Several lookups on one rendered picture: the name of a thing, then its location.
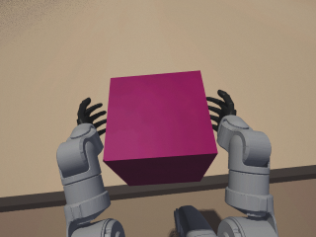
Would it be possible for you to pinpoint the left robot upper arm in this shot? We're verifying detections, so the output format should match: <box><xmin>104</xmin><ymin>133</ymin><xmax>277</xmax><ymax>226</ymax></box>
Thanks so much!
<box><xmin>71</xmin><ymin>218</ymin><xmax>125</xmax><ymax>237</ymax></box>

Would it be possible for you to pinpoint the left robot hand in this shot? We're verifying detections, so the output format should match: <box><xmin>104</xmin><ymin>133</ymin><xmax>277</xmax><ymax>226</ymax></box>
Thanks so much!
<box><xmin>77</xmin><ymin>98</ymin><xmax>107</xmax><ymax>136</ymax></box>

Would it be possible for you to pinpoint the carton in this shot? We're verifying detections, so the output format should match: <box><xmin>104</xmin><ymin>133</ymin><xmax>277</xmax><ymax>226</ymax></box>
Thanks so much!
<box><xmin>103</xmin><ymin>70</ymin><xmax>218</xmax><ymax>187</ymax></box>

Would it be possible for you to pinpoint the robot right thigh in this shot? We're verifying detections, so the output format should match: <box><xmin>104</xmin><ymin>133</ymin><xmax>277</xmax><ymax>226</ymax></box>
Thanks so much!
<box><xmin>174</xmin><ymin>205</ymin><xmax>217</xmax><ymax>237</ymax></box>

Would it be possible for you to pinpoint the right robot hand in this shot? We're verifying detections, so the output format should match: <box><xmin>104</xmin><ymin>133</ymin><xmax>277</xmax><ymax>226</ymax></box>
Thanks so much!
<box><xmin>206</xmin><ymin>90</ymin><xmax>237</xmax><ymax>131</ymax></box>

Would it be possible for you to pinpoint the robot left forearm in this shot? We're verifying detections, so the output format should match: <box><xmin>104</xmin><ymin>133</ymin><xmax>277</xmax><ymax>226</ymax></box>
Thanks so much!
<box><xmin>56</xmin><ymin>122</ymin><xmax>111</xmax><ymax>237</ymax></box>

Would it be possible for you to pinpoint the robot right forearm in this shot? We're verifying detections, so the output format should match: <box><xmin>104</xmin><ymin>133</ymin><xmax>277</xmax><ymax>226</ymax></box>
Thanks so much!
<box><xmin>216</xmin><ymin>115</ymin><xmax>279</xmax><ymax>237</ymax></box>

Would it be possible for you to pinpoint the right robot upper arm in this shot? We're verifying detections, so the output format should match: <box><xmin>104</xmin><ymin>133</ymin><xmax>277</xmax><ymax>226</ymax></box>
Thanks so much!
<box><xmin>217</xmin><ymin>216</ymin><xmax>277</xmax><ymax>237</ymax></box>

